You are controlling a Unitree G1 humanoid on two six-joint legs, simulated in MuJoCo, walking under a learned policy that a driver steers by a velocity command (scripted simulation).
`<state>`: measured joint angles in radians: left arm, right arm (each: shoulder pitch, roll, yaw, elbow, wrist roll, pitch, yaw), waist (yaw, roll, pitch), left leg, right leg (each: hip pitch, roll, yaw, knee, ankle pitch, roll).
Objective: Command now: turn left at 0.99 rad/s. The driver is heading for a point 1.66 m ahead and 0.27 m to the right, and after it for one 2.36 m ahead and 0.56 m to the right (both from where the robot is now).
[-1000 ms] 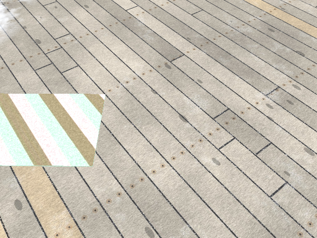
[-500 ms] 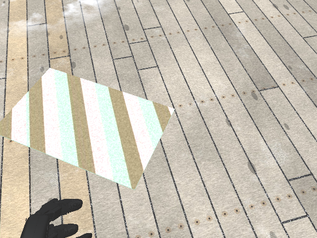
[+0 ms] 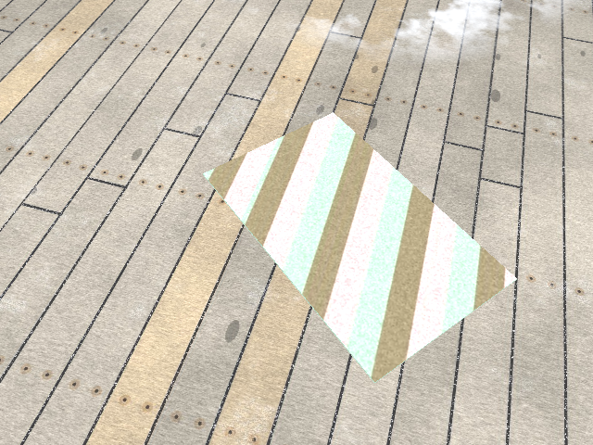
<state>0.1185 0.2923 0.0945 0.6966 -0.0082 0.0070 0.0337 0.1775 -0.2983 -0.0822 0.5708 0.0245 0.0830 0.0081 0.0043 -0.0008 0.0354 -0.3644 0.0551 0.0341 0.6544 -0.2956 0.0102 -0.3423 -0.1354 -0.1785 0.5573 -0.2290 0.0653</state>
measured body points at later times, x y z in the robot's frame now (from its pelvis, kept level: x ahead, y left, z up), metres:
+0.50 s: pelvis +0.01 -0.01 +0.00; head +0.04 -0.04 +0.44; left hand +0.17 +0.27 -0.09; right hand +0.18 -0.28 -0.11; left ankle +0.01 +0.11 -0.72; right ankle -0.02 -0.10 -0.73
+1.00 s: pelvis +0.05 -0.01 +0.00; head +0.06 -0.02 +0.45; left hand +0.33 +0.14 -0.07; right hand +0.07 -0.32 -0.09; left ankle +0.12 +0.10 -0.73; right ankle -0.02 -0.10 -0.73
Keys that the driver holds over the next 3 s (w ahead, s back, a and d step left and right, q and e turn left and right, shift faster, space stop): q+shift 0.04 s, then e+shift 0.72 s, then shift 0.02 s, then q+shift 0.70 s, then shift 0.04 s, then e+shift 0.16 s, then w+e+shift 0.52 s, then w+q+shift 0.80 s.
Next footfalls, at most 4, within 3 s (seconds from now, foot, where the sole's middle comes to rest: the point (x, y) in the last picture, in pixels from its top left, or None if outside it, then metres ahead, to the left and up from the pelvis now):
0.48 right None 0.02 -0.11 -0.76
0.96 left None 0.15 0.08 -0.76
1.28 right None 0.05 -0.13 -0.76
1.72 left None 0.07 0.13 -0.76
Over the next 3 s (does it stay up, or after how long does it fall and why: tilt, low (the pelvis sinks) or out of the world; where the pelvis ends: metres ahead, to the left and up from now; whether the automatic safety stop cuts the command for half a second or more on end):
stays up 0.88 -0.34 0.01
